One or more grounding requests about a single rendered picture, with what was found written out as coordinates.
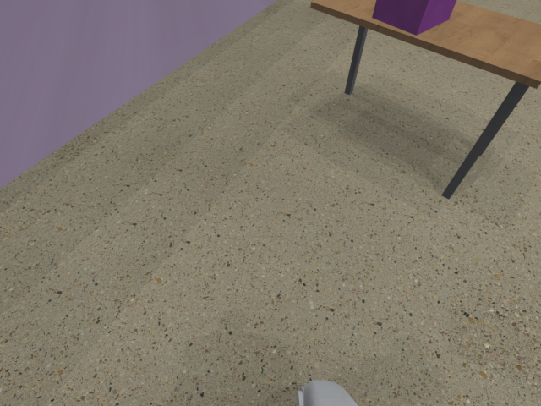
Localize carton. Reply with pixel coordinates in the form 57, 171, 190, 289
372, 0, 456, 35

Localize right robot thigh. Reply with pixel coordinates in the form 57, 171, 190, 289
297, 380, 358, 406

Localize table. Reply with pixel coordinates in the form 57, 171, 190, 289
310, 0, 541, 200

